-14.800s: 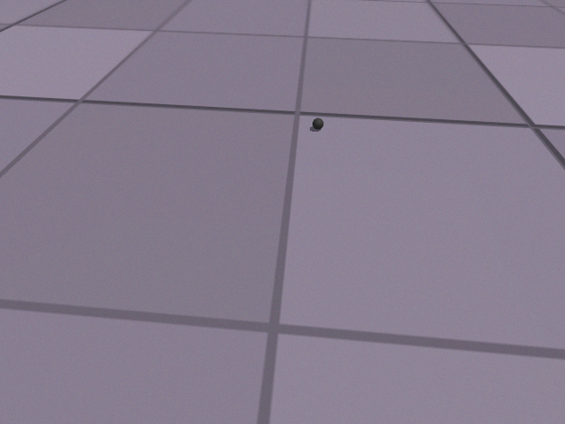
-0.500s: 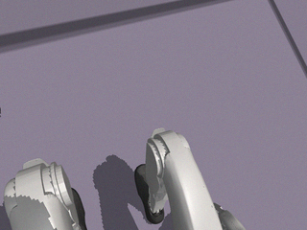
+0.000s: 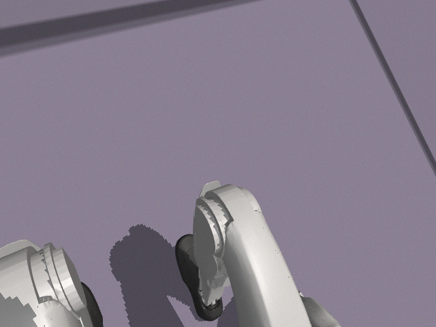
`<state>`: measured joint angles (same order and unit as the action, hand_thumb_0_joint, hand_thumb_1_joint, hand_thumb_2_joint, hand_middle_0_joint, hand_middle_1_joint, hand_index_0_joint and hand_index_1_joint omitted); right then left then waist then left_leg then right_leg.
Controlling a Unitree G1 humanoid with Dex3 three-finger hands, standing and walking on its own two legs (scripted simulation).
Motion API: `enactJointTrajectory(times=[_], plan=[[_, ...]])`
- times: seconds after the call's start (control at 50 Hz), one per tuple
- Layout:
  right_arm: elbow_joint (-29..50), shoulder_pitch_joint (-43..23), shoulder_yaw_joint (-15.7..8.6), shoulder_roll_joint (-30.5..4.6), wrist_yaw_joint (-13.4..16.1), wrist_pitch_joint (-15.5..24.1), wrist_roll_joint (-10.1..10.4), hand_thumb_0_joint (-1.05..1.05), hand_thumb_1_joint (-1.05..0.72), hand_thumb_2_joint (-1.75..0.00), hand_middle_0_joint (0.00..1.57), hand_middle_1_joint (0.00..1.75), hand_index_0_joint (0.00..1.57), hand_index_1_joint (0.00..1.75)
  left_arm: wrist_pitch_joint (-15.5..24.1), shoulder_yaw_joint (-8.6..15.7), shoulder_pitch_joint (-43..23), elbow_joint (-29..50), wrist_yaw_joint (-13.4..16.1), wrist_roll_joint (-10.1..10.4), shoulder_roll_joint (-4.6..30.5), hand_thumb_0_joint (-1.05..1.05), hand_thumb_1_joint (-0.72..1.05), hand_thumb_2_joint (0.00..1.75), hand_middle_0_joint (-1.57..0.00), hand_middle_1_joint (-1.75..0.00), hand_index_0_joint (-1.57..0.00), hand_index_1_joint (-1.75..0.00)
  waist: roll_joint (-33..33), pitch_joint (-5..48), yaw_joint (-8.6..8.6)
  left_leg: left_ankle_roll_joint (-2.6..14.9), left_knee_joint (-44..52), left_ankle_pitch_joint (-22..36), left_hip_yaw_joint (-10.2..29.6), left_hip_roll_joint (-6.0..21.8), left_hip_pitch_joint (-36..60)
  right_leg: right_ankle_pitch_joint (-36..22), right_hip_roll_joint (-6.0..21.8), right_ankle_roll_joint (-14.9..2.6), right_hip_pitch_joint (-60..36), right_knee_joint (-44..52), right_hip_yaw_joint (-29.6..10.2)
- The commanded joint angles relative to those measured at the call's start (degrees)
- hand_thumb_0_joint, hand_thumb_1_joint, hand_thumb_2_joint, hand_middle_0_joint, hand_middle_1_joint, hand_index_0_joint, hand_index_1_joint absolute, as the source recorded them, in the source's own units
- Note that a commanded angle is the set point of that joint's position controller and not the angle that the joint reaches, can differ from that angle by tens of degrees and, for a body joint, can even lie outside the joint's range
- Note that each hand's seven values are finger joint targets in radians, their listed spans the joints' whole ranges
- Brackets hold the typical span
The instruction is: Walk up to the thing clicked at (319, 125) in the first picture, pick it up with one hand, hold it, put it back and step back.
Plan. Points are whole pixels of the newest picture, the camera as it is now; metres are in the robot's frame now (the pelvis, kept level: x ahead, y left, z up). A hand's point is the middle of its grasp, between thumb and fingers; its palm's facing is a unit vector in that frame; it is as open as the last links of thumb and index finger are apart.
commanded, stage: rest palm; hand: left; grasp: from above
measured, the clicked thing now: out of the picture +0.45 +0.36 -0.26
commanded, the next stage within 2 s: close in 0.38 s
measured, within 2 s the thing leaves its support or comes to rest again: neither
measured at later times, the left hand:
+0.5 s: hand out of the picture +0.44 +0.35 -0.23, palm faces -0.44 -0.17 -0.88, open 13.9 cm
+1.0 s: hand out of the picture +0.43 +0.36 -0.25, palm faces -0.45 -0.18 -0.87, open 12.5 cm
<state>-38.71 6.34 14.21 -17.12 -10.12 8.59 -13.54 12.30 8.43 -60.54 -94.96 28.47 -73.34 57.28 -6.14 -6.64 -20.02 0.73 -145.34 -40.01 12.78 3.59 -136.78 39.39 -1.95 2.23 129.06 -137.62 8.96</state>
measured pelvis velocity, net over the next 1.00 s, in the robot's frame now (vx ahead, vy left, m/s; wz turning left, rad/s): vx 0.00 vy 0.00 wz -0.03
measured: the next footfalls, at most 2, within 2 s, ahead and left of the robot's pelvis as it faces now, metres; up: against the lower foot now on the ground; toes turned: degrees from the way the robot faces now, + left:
none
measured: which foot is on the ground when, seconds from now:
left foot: down 0.00-1.00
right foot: down 0.00-1.00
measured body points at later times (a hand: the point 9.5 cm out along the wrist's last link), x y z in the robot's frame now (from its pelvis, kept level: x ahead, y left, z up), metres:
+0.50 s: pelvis +0.00 +0.00 +0.00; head +0.26 +0.13 +0.34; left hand +0.46 +0.36 -0.18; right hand +0.06 -0.25 -0.06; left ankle +0.06 +0.13 -0.27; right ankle +0.10 -0.12 -0.27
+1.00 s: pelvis +0.00 +0.00 +0.00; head +0.28 +0.13 +0.33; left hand +0.45 +0.37 -0.20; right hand +0.07 -0.25 -0.06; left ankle +0.06 +0.13 -0.27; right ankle +0.10 -0.12 -0.27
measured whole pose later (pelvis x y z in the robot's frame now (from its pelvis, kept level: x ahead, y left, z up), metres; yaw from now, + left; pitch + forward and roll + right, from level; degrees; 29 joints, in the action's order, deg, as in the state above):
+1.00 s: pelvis +0.00 +0.00 +0.00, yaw -2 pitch +27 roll -14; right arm -37.8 4.4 17.3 -18.5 -12.6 11.2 -15.3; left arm 14.3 9.8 -58.3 -95.9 30.0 -72.4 61.9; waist -8.9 -9.8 -20.2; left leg 0.5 -147.0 -41.1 15.2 3.4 -135.6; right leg 39.6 -2.6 2.7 127.1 -137.6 10.7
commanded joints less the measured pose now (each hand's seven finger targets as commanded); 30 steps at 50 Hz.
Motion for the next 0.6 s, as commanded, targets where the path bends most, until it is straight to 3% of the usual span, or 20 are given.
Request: enactJointTrajectory(times=[0.0, 0.04, 0.06, 0.1, 0.14, 0.16, 0.18, 0.2, 0.24, 0.26, 0.28, 0.3, 0.38, 0.42, 0.46, 0.5, 0.52, 0.54, 0.56, 0.58], plan=[[-0.5, 11.8, -5.5, -18.4, 0.3, 0.1, -0.1, 0.00, -0.89, -0.90, 0.20, 0.30, 0.20, 0.30, 0.2, 2.5, -13.1, 7.3, 1.3, 1.0, 16.7, 0.00, -0.52, 0.96, -0.06, -0.99, -0.06, -0.99, 28.5, 38.1, -1.37, -0.14, 13.8, 15.1, -5.1, -0.2, 32.5, -17.2, -2.4, -3.44, -18.8, 11.3, 5.0], [-0.7, 11.6, -5.3, -18.1, 0.3, -0.2, -0.1, 0.00, -0.89, -0.90, 0.20, 0.30, 0.20, 0.30, 0.8, 3.9, -12.0, 9.3, 1.6, 1.1, 18.0, 0.00, -0.52, 0.97, -0.06, -0.99, -0.06, -0.99, 29.1, 40.7, -0.11, -0.07, 13.4, 17.6, -5.4, -0.2, 33.5, -19.4, -2.6, -3.28, -21.5, 11.9, 4.8], [-0.7, 12.0, -5.0, -17.7, 0.0, -0.1, -0.3, 0.00, -0.89, -0.90, 0.20, 0.30, 0.20, 0.30, 0.9, 3.5, -11.5, 7.5, 1.7, 0.9, 17.0, 0.00, -0.53, 0.98, -0.06, -0.98, -0.06, -0.99, 29.4, 38.3, -1.10, -0.21, 13.2, 17.8, -5.3, -0.2, 33.1, -19.4, -2.4, -3.36, -20.4, 11.3, 5.0], [-0.8, 11.5, -4.6, -17.8, -0.2, -0.3, -0.7, 0.00, -0.89, -0.90, 0.20, 0.30, 0.20, 0.30, 1.7, 3.7, -10.6, 7.7, 1.9, 0.9, 17.3, 0.00, -0.54, 1.00, -0.06, -0.99, -0.06, -1.00, 28.3, 38.1, -0.98, 0.20, 12.9, 16.8, -5.5, -0.1, 31.2, -19.6, -2.8, -3.06, -22.2, 12.5, 4.8], [-0.4, 11.1, -5.1, -18.2, -0.3, -0.2, -0.6, 0.00, -0.89, -0.90, 0.20, 0.30, 0.20, 0.30, 2.3, 2.1, -12.3, 7.8, 1.4, 1.0, 15.9, 0.00, -0.54, 1.00, -0.06, -0.99, -0.05, -0.99, 27.8, 35.9, -1.84, 0.44, 12.5, 13.7, -5.7, -0.1, 29.2, -17.4, -2.8, -3.08, -20.8, 12.8, 4.4], [-0.7, 11.2, -5.2, -18.4, -0.3, -0.3, -0.9, 0.00, -0.89, -0.90, 0.20, 0.30, 0.20, 0.30, 2.7, 3.3, -11.6, 10.0, 1.7, 0.9, 17.7, 0.00, -0.54, 1.03, -0.07, -1.00, -0.06, -1.01, 29.3, 38.5, -0.37, 0.19, 13.1, 14.7, -5.6, 0.0, 31.3, -17.8, -3.0, -3.17, -21.8, 13.2, 4.6], [-0.9, 11.5, -4.5, -17.7, -0.3, -0.4, -1.0, 0.00, -0.89, -0.90, 0.20, 0.30, 0.20, 0.30, 2.7, 3.3, -10.8, 8.5, 1.9, 0.8, 17.4, 0.00, -0.52, 1.03, -0.07, -1.01, -0.06, -1.01, 29.0, 38.0, -0.93, 0.06, 12.9, 15.0, -5.1, 0.0, 31.6, -17.7, -2.9, -3.22, -21.3, 12.5, 5.1], [-0.7, 10.7, -5.0, -18.5, -0.2, -0.4, -1.1, 0.00, -0.89, -0.90, 0.20, 0.30, 0.20, 0.30, 3.2, 1.6, -11.0, 8.8, 1.9, 1.0, 15.6, 0.00, -0.52, 1.02, -0.07, -1.01, -0.06, -1.01, 29.4, 37.6, -1.17, 0.00, 13.1, 14.3, -4.9, 0.1, 31.8, -17.0, -3.0, -3.26, -20.6, 12.5, 5.3], [-0.9, 11.5, -4.5, -18.2, -0.7, -0.2, -1.3, 0.00, -0.89, -0.90, 0.20, 0.30, 0.20, 0.30, 3.5, 1.6, -11.2, 7.4, 2.0, 0.3, 15.3, 0.00, -0.50, 1.02, -0.07, -1.03, -0.07, -1.02, 28.6, 36.1, -2.48, -0.31, 13.3, 14.7, -4.4, 0.1, 32.7, -17.0, -2.9, -3.20, -19.5, 11.7, 6.2], [-0.3, 10.1, -4.8, -18.8, -0.7, 0.0, -1.2, 0.00, -0.89, -0.90, 0.20, 0.30, 0.20, 0.30, 3.8, -0.1, -11.9, 7.3, 2.0, 0.4, 14.2, 0.00, -0.51, 1.02, -0.07, -1.02, -0.07, -1.02, 28.9, 35.4, -2.25, -0.24, 13.2, 13.3, -4.3, 0.2, 31.8, -15.8, -3.1, -3.27, -18.7, 12.0, 6.1], [-0.8, 10.6, -3.9, -17.9, -0.8, 0.1, -1.2, 0.00, -0.89, -0.90, 0.20, 0.30, 0.20, 0.30, 3.9, 1.9, -11.8, 6.5, 2.6, 0.8, 16.3, 0.00, -0.51, 1.04, -0.08, -1.03, -0.07, -1.03, 27.5, 35.2, -2.15, -0.05, 13.3, 12.5, -4.1, 0.1, 30.9, -15.5, -3.0, -3.22, -19.1, 12.1, 6.4], [-0.8, 10.6, -4.6, -19.1, -0.6, 0.0, -0.9, 0.00, -0.89, -0.90, 0.20, 0.30, 0.20, 0.30, 4.2, 1.9, -11.5, 7.2, 3.0, 0.6, 16.5, 0.00, -0.51, 1.03, -0.07, -1.02, -0.07, -1.03, 28.5, 35.2, -1.55, -0.31, 14.2, 12.2, -3.9, 0.1, 31.4, -14.8, -2.9, -3.36, -18.4, 11.9, 6.5], [0.3, 9.7, -4.4, -19.4, -1.0, 0.6, -1.6, 0.00, -0.89, -0.90, 0.20, 0.30, 0.20, 0.30, 4.3, 0.2, -12.1, 6.6, 3.9, -1.1, 15.3, 0.00, -0.51, 0.99, -0.06, -1.01, -0.06, -1.01, 29.1, 34.2, -2.41, -0.60, 14.3, 11.5, -3.7, 0.2, 32.8, -14.4, -3.1, -3.43, -17.1, 11.4, 6.7], [0.1, 9.1, -4.3, -19.7, -1.1, 0.9, -1.1, 0.00, -0.89, -0.90, 0.20, 0.30, 0.20, 0.30, 4.2, 1.5, -12.6, 6.7, 5.0, -0.9, 17.2, 0.00, -0.51, 1.02, -0.07, -1.01, -0.06, -1.02, 29.2, 34.8, -1.38, -0.61, 14.2, 11.9, -3.6, 0.3, 32.3, -14.6, -3.2, -3.47, -16.9, 11.2, 6.7], [0.0, 9.2, -3.8, -19.6, -1.2, 1.3, -1.3, 0.00, -0.89, -0.90, 0.20, 0.30, 0.20, 0.30, 4.0, 2.2, -11.5, 4.8, 6.1, -0.9, 17.4, 0.00, -0.50, 1.05, -0.08, -1.03, -0.07, -1.04, 28.9, 33.9, -1.65, -0.51, 14.1, 11.7, -3.6, 0.3, 31.4, -14.7, -3.1, -3.36, -17.2, 11.2, 6.8], [0.3, 8.2, -3.9, -19.7, -1.3, 1.5, -1.3, 0.00, -0.88, -0.90, 0.20, 0.30, 0.20, 0.30, 3.6, 0.7, -11.9, 4.7, 6.7, -1.8, 16.4, 0.00, -0.42, 0.96, -0.10, -1.04, -0.11, -1.02, 29.4, 33.6, -1.51, -0.54, 14.1, 11.2, -3.8, 0.4, 31.1, -14.4, -3.4, -3.51, -16.5, 11.1, 6.6], [0.2, 8.7, -3.7, -19.7, -1.4, 1.8, -1.7, 0.00, -0.89, -0.90, 0.20, 0.30, 0.20, 0.30, 3.1, 0.7, -11.9, 3.9, 6.8, -2.2, 16.7, 0.00, -0.40, 0.96, -0.11, -1.04, -0.13, -1.03, 29.5, 33.4, -2.13, -0.42, 13.7, 11.2, -4.2, 0.3, 31.0, -14.6, -3.5, -3.42, -16.9, 11.2, 6.6], [0.9, 8.3, -3.7, -19.8, -1.6, 2.2, -1.6, 0.00, -0.88, -0.90, 0.20, 0.30, 0.20, 0.30, 2.8, -0.7, -13.4, 4.4, 6.7, -1.9, 15.2, 0.00, -0.38, 0.95, -0.12, -1.04, -0.14, -1.02, 29.4, 33.4, -2.48, -0.38, 13.3, 11.5, -4.1, 0.3, 31.2, -15.0, -3.3, -3.25, -16.6, 11.2, 6.5], [0.3, 8.6, -3.7, -20.2, -1.7, 2.4, -1.5, 0.00, -0.89, -0.90, 0.20, 0.30, 0.20, 0.30, 2.8, 1.1, -13.5, 4.7, 7.1, -1.0, 17.1, 0.00, -0.38, 0.94, -0.11, -1.04, -0.13, -1.01, 29.6, 33.7, -2.14, -0.52, 13.8, 11.7, -3.7, 0.3, 31.2, -15.1, -3.2, -3.27, -16.9, 11.0, 6.8], [0.0, 8.9, -3.7, -20.5, -1.6, 2.5, -1.5, 0.00, -0.89, -0.90, 0.20, 0.30, 0.20, 0.30, 2.5, 2.1, -12.8, 4.9, 7.4, -1.4, 19.2, 0.00, -0.39, 0.94, -0.12, -1.03, -0.14, -1.01, 30.5, 34.5, -1.48, -0.61, 13.9, 12.3, -3.8, 0.3, 32.0, -15.5, -3.2, -3.38, -17.4, 10.9, 6.6]])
